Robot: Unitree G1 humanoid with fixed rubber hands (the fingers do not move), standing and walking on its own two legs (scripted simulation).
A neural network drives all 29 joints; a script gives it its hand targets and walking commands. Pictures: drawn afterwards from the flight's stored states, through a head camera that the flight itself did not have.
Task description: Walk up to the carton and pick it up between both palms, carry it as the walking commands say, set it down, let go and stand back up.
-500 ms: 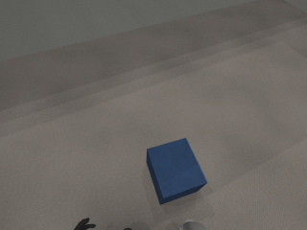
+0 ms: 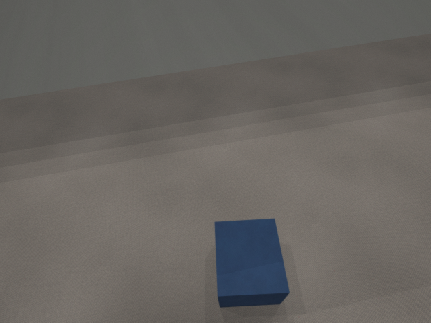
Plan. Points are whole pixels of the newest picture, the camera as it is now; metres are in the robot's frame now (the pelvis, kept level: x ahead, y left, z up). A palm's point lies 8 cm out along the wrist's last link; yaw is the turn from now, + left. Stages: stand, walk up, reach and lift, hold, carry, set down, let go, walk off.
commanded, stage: walk up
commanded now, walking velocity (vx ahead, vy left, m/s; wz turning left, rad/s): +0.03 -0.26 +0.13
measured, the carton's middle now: (247, 262) +0.44 -0.06 -0.66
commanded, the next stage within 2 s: stand in 2.00 s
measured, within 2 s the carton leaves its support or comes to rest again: neither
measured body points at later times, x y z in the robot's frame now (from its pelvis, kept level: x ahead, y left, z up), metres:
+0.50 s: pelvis -0.02 -0.10 +0.01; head +0.01 -0.13 +0.46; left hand +0.00 +0.15 -0.13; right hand +0.04 -0.35 -0.15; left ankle -0.06 +0.06 -0.70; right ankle -0.02 -0.23 -0.74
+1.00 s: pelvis -0.06 -0.09 +0.00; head -0.06 -0.09 +0.45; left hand -0.04 +0.14 -0.15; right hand +0.00 -0.35 -0.13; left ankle -0.06 +0.03 -0.74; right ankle -0.02 -0.23 -0.74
